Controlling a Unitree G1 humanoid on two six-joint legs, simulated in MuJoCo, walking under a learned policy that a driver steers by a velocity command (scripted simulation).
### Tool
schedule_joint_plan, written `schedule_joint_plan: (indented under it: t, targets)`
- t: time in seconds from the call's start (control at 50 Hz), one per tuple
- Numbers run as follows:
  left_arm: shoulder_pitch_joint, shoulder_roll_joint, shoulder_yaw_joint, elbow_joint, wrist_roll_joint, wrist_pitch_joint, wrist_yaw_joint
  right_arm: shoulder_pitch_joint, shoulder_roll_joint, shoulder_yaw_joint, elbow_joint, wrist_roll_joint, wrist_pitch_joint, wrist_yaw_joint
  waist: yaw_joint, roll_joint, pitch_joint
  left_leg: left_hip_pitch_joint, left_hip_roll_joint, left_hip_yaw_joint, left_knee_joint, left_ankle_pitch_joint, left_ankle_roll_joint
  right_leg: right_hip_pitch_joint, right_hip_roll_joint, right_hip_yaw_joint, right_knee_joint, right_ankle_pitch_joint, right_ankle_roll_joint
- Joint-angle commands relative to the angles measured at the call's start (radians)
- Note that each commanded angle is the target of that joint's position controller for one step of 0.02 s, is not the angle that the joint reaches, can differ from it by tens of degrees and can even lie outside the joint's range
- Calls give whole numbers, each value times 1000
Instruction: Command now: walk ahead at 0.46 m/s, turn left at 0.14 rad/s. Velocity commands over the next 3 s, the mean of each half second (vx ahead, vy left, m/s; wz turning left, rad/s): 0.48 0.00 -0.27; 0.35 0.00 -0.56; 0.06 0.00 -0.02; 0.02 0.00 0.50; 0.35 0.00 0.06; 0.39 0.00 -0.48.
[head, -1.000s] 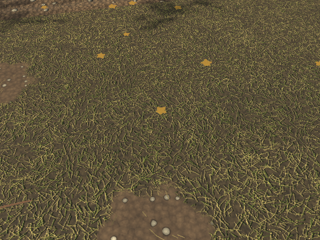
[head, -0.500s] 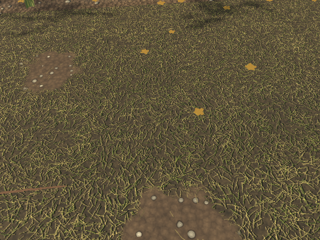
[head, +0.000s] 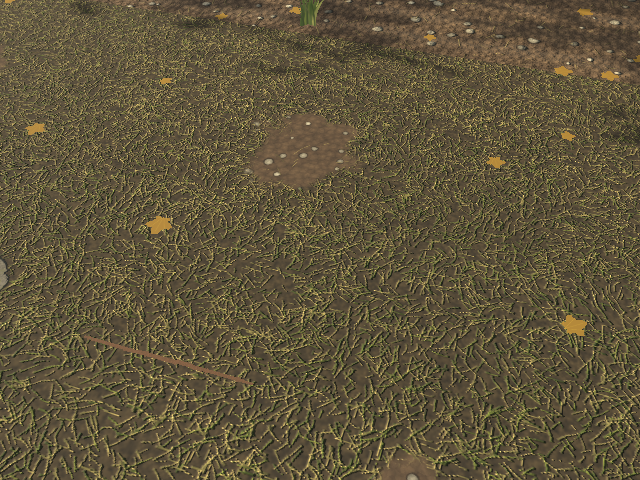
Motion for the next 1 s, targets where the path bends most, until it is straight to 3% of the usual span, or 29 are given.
schedule_joint_plan:
  t: [0.02, 0.12, 0.18, 0.2, 0.22, 0.24, 0.26, 0.28, 0.3, 0.34, 0.36, 0.4, 0.46, 0.56, 0.62, 0.66, 0.7, 0.72, 0.74, 0.76, 0.78, 0.8, 0.82, 0.84, 0.88, 0.92, 0.94, 0.98, 1.0]
  targets:
    - [76, 85, 7, 46, -3, -9, -23, -212, -48, 1, -136, -8, -2, -14, -21, -70, 250, -111, -13, 15, -96, -70, 16, -76, -274, 233, -68, 577, -157]
    - [96, 110, 16, 137, -8, 0, -19, -270, -32, 19, -126, -21, 35, -24, -24, -21, 240, 80, 4, 38, -235, -200, 15, -37, -225, 229, 26, 615, -158]
    - [116, 162, 38, 164, -13, 18, -29, -119, -86, 8, -10, -33, 35, -47, -62, 13, 162, 330, 28, 32, -373, -199, 23, 6, -184, 235, 268, 754, -120]
    - [77, 189, 43, 147, 7, 29, -46, 86, -143, -16, 73, -14, 22, -54, -141, 41, 94, 629, 33, 64, -368, -46, 47, -142, -156, 221, 436, 772, -94]
    - [71, 108, 17, 125, 29, 34, -62, 330, -219, -44, 139, -18, 14, -53, -216, 102, -74, 1103, 112, 26, -176, 186, 128, -472, -108, 228, 691, 582, -36]
    - [279, -46, -16, 149, 5, 26, -69, 571, -301, -75, 190, -28, 17, -33, -184, 313, -422, 1553, 296, -107, 142, 849, 330, -661, 7, 195, 1245, -178, 49]
    - [170, 49, 2, 102, -29, 23, -93, 747, -235, -62, 243, -47, 11, -15, -285, 194, -509, 1630, 373, -267, 114, 883, 381, -808, 59, 288, 1492, -279, 79]
    - [-80, 65, 19, 16, -60, 6, -105, 670, -250, -81, 263, -36, 8, -32, -314, 156, -255, 1409, 359, -265, -36, 536, 352, -1033, 20, 279, 1547, -244, 67]
    - [-188, 110, 29, -14, -65, -12, -95, 470, -247, -80, 219, -19, 9, -43, -249, 28, -83, 1062, 348, -186, -150, 392, 310, -1012, -78, 284, 1480, -166, 35]
    - [-268, 76, 25, -41, -27, -26, -64, 221, -28, -8, 164, -21, 0, -72, -95, -60, 63, 624, 286, -92, -324, 256, 240, -837, -197, 363, 1037, 105, -31]
    - [-284, 30, 21, -52, -29, -18, -61, 217, -34, -5, 171, -33, -11, -72, -45, 14, 89, 537, 283, -57, -386, 220, 204, -794, -203, 338, 974, 144, -45]
    - [-280, -14, 14, -45, -30, 8, -75, 241, -41, -2, 198, -20, -37, -75, -13, 44, 99, 407, 272, -16, -549, 77, 281, -711, -214, 318, 770, 266, -49]
    - [-338, -16, 1, -67, -40, 19, -79, 250, -87, -16, 227, -42, -67, -74, -14, -22, 104, 507, 278, 104, -558, 289, 264, -791, -246, 334, 554, 421, -50]
    - [-550, 104, 44, -115, -68, 33, -94, 266, -143, -8, 226, -54, -68, -71, -45, 9, 108, 523, 147, 296, -533, 197, 73, -684, -120, 248, 464, 688, -48]
    - [-623, 168, 78, -151, -61, 24, -70, 390, -209, -27, 268, -44, -64, -75, -63, 36, 138, 662, 157, 332, -443, 320, 24, -674, -49, 179, 434, 523, -43]
    - [-568, 203, 102, -141, -59, 13, -46, 393, -281, -54, 262, -43, -49, -71, -28, 68, 154, 718, 203, 338, -306, 571, 13, -598, 12, 128, 423, 346, -45]
    - [-297, 261, 140, -57, -75, -14, -15, 311, -309, -74, 228, -46, -43, -63, 72, 36, 77, 564, 184, 327, 65, 693, -35, -254, 81, 135, 326, 480, -102]
    - [-123, 306, 162, 4, -44, -22, 16, 364, -198, -38, 227, -81, -51, -42, 87, -108, -120, 269, 110, 271, 483, 39, -121, 180, -23, 357, 413, 903, -273]
    - [39, 295, 138, 29, -22, -10, 19, 389, -66, -5, 163, -52, -54, 3, 64, -211, -468, 11, -95, 152, 880, -1048, -208, 566, -303, 812, 293, 1189, -535]
    - [77, 296, 160, 62, -22, -44, 18, 75, -115, -4, 48, 23, -61, 18, 181, -79, -197, -251, -97, -25, 824, -1009, -150, 404, -341, 878, 145, 1038, -434]
    - [-72, 277, 161, 39, -57, -64, 14, -43, -145, -11, 3, 33, -58, -12, 138, -48, 30, -278, -24, -57, 755, -1017, -147, 143, -333, 775, 120, 971, -392]
    - [-225, 196, 131, 12, -76, -65, 4, 27, -178, -15, 14, 8, -41, -46, 27, -7, 1, -98, 16, -60, 647, -977, -110, -91, -301, 721, 75, 932, -386]
    - [-325, 134, 101, -7, -71, -64, -11, 129, -125, 2, 27, -20, -25, -72, -77, -61, 4, 104, 46, -63, 558, -929, -70, -342, -272, 674, 15, 988, -391]
    - [-397, 124, 84, -41, -67, -55, -34, 141, -81, 13, 28, -32, -9, -89, -144, -65, 52, 253, 48, -42, 501, -934, -64, -561, -252, 653, -41, 985, -380]
    - [-472, 227, 107, -104, -70, -51, -52, 166, -130, 0, 15, -23, 7, -95, -191, -28, 10, 405, 9, 34, 331, -808, -76, -681, -160, 547, -83, 864, -308]
    - [-453, 276, 123, -128, -36, -50, -47, 166, -68, 17, 3, -19, 21, -77, -182, -52, 3, 557, -50, 135, 293, -525, -85, -824, -44, 431, -15, 839, -228]
    - [-431, 245, 119, -133, -8, -49, -34, 197, -67, 18, 5, -20, 21, -64, -182, -67, -3, 559, -54, 114, 350, -395, -78, -829, -51, 429, 56, 890, -204]
    - [-340, 223, 114, -140, -15, -57, -15, 147, -110, 1, -44, -10, 10, -59, -141, -88, -10, 482, -65, 75, 301, -399, -89, -719, -49, 470, 119, 883, -198]
    - [-233, 173, 104, -100, -11, -66, 10, 15, -151, -7, -82, 0, -1, -64, -49, -103, 11, 191, -6, -82, 248, -367, -106, -433, -134, 607, 211, 776, -194]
